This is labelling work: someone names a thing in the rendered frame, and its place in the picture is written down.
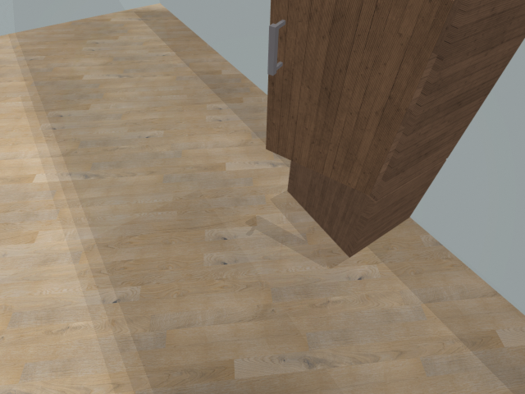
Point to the cupboard door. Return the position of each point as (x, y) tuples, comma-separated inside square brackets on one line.
[(350, 70)]

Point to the handle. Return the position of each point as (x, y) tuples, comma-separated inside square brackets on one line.
[(273, 66)]

